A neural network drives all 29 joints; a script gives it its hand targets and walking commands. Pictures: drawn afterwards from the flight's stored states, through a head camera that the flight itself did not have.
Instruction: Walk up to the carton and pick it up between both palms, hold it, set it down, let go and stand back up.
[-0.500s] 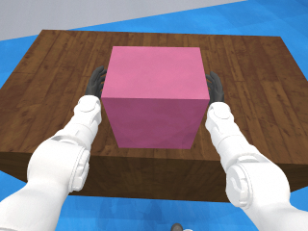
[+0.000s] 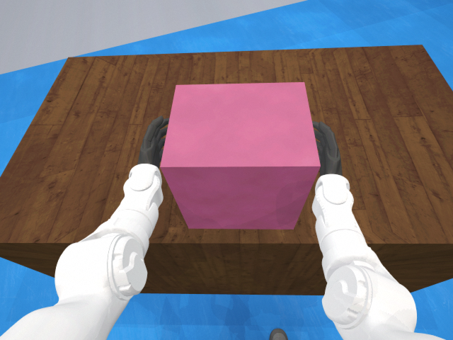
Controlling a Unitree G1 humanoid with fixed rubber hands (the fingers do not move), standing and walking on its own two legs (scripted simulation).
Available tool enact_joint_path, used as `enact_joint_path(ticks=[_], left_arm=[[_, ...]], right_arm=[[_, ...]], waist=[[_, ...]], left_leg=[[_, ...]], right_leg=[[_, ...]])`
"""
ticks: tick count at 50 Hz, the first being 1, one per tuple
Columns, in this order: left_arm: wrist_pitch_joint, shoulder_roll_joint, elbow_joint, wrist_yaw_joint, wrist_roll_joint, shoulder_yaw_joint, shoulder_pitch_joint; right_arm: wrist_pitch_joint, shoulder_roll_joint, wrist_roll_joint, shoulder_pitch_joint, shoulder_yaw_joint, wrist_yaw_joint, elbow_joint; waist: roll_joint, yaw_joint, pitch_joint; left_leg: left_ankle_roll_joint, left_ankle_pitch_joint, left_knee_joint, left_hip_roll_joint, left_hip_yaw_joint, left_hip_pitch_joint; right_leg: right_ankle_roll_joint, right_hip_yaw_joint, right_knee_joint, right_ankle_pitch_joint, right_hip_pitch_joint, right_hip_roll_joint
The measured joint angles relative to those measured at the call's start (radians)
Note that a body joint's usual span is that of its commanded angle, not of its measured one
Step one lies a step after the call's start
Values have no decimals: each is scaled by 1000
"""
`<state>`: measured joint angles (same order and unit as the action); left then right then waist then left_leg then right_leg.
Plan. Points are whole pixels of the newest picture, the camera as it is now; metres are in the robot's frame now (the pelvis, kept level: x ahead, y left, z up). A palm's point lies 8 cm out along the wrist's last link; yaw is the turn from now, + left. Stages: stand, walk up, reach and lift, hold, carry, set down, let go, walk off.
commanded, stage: reach and lift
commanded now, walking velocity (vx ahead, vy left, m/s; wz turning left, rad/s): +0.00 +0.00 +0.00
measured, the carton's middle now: (240, 163) +0.45 -0.05 +0.00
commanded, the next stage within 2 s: none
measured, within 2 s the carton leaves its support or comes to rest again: leaves its support in 1.10 s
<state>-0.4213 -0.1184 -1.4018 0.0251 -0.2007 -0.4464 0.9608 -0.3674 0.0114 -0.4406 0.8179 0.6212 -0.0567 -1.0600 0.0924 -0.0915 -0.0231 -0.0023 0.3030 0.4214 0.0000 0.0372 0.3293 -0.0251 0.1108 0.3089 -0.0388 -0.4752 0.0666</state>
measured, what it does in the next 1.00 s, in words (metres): stands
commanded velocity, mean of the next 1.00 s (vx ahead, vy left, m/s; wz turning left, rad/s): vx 0.00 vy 0.00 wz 0.00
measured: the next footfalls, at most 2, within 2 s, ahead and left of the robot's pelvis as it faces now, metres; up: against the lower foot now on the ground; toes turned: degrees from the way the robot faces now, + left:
none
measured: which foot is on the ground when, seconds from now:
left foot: down 0.00-1.00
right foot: down 0.00-1.00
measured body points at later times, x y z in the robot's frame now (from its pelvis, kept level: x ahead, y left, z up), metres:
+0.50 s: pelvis +0.01 +0.00 +0.00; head +0.10 -0.01 +0.44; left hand +0.46 +0.11 +0.05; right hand +0.42 -0.21 +0.04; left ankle -0.07 +0.12 -0.74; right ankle +0.05 -0.14 -0.74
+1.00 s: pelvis +0.00 -0.01 +0.00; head +0.09 -0.01 +0.44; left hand +0.46 +0.11 +0.05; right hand +0.41 -0.21 +0.04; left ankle -0.07 +0.12 -0.74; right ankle +0.05 -0.14 -0.74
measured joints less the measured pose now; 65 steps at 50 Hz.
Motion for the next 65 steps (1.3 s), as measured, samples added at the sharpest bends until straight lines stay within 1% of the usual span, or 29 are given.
enact_joint_path(ticks=[5,12,18,25,30,35,38,45,50,58,65], left_arm=[[-3,29,78,-7,-11,-3,-44],[34,73,187,11,-38,6,-98],[77,91,246,19,-58,-6,-108],[112,98,276,29,-68,-21,-111],[117,90,271,20,-76,-33,-99],[121,83,263,17,-91,-44,-89],[119,78,249,13,-87,-46,-79],[110,72,229,19,-77,-27,-79],[77,67,207,27,-60,0,-83],[-23,55,146,40,-58,26,-77],[-65,33,87,48,-50,47,-48]], right_arm=[[-17,-9,7,-26,-18,7,10],[-35,-23,32,-54,-31,8,-9],[-32,-21,56,-53,-37,8,-3],[-14,-6,47,-55,-41,1,27],[-6,8,28,-51,-29,-5,44],[-9,15,17,-42,-14,-8,37],[-7,18,12,-41,-11,-11,41],[-29,10,1,-47,-14,-24,16],[-94,-8,4,-49,-23,-42,-43],[-224,-28,2,-44,-6,-67,-136],[-288,-45,-12,-11,23,-85,-224]], waist=[[-24,9,4],[-53,16,-4],[-51,20,15],[-44,20,8],[-46,15,9],[-48,17,-1],[-51,20,-2],[-54,13,-32],[-55,7,-51],[-61,5,-71],[-77,12,-90]], left_leg=[[3,-3,-30,3,-12,-26],[-1,6,-30,14,-13,-39],[-1,5,-32,17,-15,-52],[-3,-8,-45,17,-13,-41],[-6,-22,-60,16,-6,-36],[-11,-30,-64,18,-3,-20],[-12,-33,-67,18,-4,-16],[-17,-33,-55,20,8,15],[-23,-27,-33,23,20,39],[-25,-30,-8,21,34,78],[-29,-48,-4,18,34,120]], right_leg=[[-4,-10,-27,5,20,-6],[-2,-8,-52,10,44,-17],[-2,-9,-66,18,61,-21],[2,-7,-76,28,50,-21],[7,0,-88,37,47,-20],[11,3,-95,45,34,-21],[13,3,-97,48,29,-22],[15,15,-94,48,7,-22],[18,28,-90,47,-2,-23],[25,41,-93,60,-23,-21],[34,41,-102,85,-59,-19]])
